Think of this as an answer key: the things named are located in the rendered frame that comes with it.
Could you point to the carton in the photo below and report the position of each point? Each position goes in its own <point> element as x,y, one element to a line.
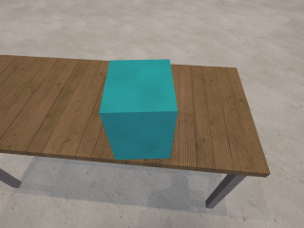
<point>139,109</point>

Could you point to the table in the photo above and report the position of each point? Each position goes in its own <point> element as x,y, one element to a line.
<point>50,107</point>

